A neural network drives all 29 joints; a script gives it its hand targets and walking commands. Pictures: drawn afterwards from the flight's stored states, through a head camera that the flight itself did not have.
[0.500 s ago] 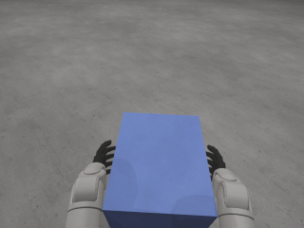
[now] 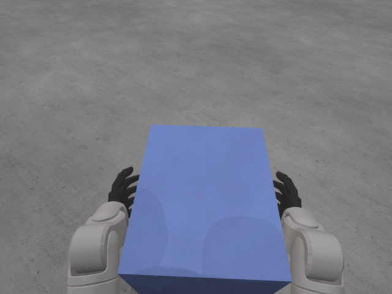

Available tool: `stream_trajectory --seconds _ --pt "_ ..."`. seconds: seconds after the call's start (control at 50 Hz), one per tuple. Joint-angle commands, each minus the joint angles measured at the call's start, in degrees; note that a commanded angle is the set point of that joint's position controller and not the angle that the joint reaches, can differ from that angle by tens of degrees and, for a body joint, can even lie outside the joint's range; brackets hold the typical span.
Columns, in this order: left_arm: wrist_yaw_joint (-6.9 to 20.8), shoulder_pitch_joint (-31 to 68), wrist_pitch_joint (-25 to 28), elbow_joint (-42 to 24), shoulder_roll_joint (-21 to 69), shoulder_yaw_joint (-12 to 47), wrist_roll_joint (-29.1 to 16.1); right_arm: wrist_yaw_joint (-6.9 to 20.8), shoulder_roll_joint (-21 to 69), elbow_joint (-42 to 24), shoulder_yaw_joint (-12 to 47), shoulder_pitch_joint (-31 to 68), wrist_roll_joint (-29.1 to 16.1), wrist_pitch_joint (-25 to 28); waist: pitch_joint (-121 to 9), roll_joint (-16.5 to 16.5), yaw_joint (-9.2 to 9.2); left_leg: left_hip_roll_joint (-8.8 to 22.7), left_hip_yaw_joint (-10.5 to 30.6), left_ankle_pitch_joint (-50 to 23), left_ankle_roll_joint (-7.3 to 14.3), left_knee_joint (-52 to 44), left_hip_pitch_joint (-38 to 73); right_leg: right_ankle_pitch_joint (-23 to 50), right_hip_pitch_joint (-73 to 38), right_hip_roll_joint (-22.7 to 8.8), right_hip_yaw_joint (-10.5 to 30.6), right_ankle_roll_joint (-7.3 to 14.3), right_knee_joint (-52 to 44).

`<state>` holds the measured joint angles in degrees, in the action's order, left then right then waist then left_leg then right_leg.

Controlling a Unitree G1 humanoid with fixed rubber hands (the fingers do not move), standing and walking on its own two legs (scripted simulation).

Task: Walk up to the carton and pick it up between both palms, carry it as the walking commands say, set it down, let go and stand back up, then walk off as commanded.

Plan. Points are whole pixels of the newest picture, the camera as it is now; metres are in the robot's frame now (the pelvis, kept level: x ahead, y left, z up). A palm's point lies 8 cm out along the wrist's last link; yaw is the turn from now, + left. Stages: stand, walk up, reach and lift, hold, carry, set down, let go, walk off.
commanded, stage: carry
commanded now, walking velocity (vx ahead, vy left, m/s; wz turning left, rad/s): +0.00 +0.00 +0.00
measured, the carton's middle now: (202, 221) +0.28 +0.01 +0.01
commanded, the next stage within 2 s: none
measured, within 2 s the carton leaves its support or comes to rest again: neither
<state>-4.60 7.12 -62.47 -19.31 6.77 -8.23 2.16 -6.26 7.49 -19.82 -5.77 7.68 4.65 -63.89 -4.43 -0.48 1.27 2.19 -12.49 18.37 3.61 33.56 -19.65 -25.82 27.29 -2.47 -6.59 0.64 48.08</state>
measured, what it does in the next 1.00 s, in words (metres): steps on the spot: right foot, then left foot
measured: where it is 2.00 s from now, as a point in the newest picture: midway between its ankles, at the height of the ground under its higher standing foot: outside the picture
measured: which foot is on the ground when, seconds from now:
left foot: down 0.00-0.06, up 0.08-0.26, down 0.28-1.00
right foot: up 0.00-0.04, down 0.06-1.00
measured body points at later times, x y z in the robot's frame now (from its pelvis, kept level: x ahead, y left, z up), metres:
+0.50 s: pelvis +0.00 +0.06 +0.01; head -0.03 +0.07 +0.46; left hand +0.28 +0.20 +0.09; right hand +0.26 -0.11 +0.09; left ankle +0.02 +0.15 -0.73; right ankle +0.00 -0.09 -0.73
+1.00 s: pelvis -0.01 +0.05 +0.01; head -0.04 +0.05 +0.46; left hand +0.27 +0.18 +0.09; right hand +0.25 -0.13 +0.08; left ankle +0.02 +0.15 -0.73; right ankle +0.00 -0.09 -0.73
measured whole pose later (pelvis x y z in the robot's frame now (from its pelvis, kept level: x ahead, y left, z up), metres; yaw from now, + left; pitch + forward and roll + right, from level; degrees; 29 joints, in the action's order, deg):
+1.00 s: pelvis -0.01 +0.05 +0.01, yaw -4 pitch +3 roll +0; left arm -3.6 8.1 -67.8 -16.7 7.5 -8.0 4.8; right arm -3.9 7.4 -16.8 -7.3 7.4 5.8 -68.0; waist -7.7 0.2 -0.1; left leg 2.5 -7.8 13.4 1.1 29.5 -19.1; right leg -12.9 19.1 -4.1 -5.1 -1.5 29.2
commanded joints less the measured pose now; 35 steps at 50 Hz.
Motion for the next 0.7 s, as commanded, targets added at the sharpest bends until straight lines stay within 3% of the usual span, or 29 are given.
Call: stream_trajectory --seconds 0.0,0.02,0.04,0.06,0.08,0.12,0.16,0.22,0.26,0.28,0.3,0.32,0.38,0.42,0.68 --pt "13.98 25.15 -4.94 -4.99 44.62 41.85 -18.41 13.56 45.02 -3.15 40.50 21.40 -18.85 -3.10 -14.89 -6.77 -1.10 11.64 7.03 -34.04 3.06 -1.81 12.01 9.95 -6.75 1.51 -3.18 0.77 -15.65" --pt "14.03 24.96 -5.41 -5.21 45.16 41.56 -17.86 13.78 45.36 -3.75 41.15 21.92 -19.43 -3.47 -16.13 -5.03 -1.03 10.73 6.28 -30.31 0.81 1.42 8.61 15.78 -13.43 -1.03 -0.41 1.12 -21.31" --pt "14.02 23.36 -5.90 -5.22 45.08 40.98 -17.21 13.90 45.08 -4.65 41.72 23.01 -19.97 -3.83 -16.72 0.96 -0.49 8.80 5.99 -18.90 -2.34 6.97 0.09 27.81 -21.83 -8.77 9.90 2.60 -24.11" --pt "13.98 21.17 -6.01 -3.53 44.71 39.65 -15.97 14.29 45.28 -5.84 41.79 23.95 -20.71 -4.56 -16.59 13.47 -0.56 2.83 4.66 2.33 -6.38 13.39 -10.19 51.93 -26.86 -22.03 26.50 9.97 -23.98" --pt "13.91 21.25 -6.44 -3.28 46.37 39.26 -16.10 14.76 45.62 -5.88 41.99 26.10 -21.41 -5.22 -16.44 14.45 0.06 3.02 8.39 16.35 -6.47 17.91 -12.51 50.34 -26.58 -23.09 27.23 13.13 -25.00" --pt "13.84 22.00 -6.80 -3.80 47.88 38.89 -15.12 15.61 46.72 -6.11 42.49 26.71 -21.70 -5.51 -13.95 7.29 -0.30 2.13 9.90 14.29 -6.48 18.42 -12.13 39.41 -22.26 -19.85 21.04 11.45 -26.07" --pt "13.55 22.81 -6.63 -4.99 48.96 39.31 -15.32 15.95 48.50 -6.85 43.09 27.47 -22.28 -5.34 -13.45 8.10 -0.69 0.89 8.01 9.54 -6.31 12.11 -8.88 39.00 -19.49 -15.14 14.17 8.89 -24.97" --pt "13.38 20.99 -6.84 -4.65 48.42 39.41 -14.84 15.77 48.34 -6.34 42.68 25.37 -22.11 -5.52 -15.25 8.79 -1.43 -1.72 4.39 -0.11 -6.21 -2.62 -0.41 37.45 -18.12 -11.38 9.09 5.97 -22.40" --pt "13.45 19.31 -7.12 -3.55 48.45 39.46 -14.37 15.75 48.09 -5.57 42.31 24.40 -21.58 -5.95 -16.99 8.25 -1.39 1.38 5.54 -8.81 -5.58 -9.22 7.84 30.86 -14.59 -9.43 7.71 2.62 -20.02" --pt "13.52 18.86 -7.21 -2.59 48.39 39.52 -14.15 15.88 47.51 -4.99 41.82 24.13 -21.25 -6.15 -17.10 4.79 -1.32 5.76 9.75 -11.83 -5.05 -11.69 11.02 24.96 -11.81 -7.57 6.57 0.94 -17.33" --pt "13.64 20.08 -7.36 -2.65 48.46 40.33 -14.82 16.15 46.75 -3.34 40.85 23.64 -20.78 -5.94 -15.23 -4.06 -0.72 11.94 16.73 -18.27 -2.86 -12.39 9.81 14.65 -8.29 -3.85 3.59 -1.19 -15.83" --pt "13.84 22.81 -7.39 -3.38 48.48 40.59 -15.03 16.31 46.96 -2.68 40.31 24.08 -20.47 -5.99 -13.19 -6.35 -0.81 12.89 16.80 -18.58 -1.01 -13.14 7.61 9.41 -8.62 -3.10 2.48 -1.87 -15.40" --pt "14.26 25.61 -7.57 -3.29 49.65 42.58 -16.89 16.23 47.82 -2.07 38.97 24.87 -19.49 -5.88 -10.82 -4.55 -1.01 10.13 12.67 -11.54 -1.81 -13.92 4.58 14.49 -10.63 -3.74 2.55 -1.53 -18.51" --pt "14.42 26.35 -7.65 -2.43 49.91 42.33 -17.29 16.08 47.72 -1.29 37.85 24.57 -18.71 -5.88 -11.58 -4.46 -1.17 8.79 10.84 -13.87 -2.44 -12.63 5.43 17.26 -11.36 -4.25 2.82 -1.30 -19.25" --pt "14.35 27.25 -6.81 0.19 51.07 40.01 -16.38 16.27 48.86 -0.71 38.16 26.32 -18.71 -5.27 -12.24 -0.85 -1.24 7.60 10.59 -8.90 -2.40 -12.32 3.29 16.98 -12.68 -5.43 3.16 -1.46 -21.05"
